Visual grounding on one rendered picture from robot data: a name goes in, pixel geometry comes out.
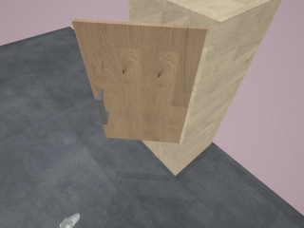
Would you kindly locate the handle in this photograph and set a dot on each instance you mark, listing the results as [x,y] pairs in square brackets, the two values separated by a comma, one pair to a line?
[101,107]

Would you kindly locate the cupboard door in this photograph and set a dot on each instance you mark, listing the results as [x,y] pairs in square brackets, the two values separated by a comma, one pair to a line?
[147,72]

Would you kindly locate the left robot hand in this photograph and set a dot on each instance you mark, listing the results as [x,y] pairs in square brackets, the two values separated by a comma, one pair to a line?
[70,222]

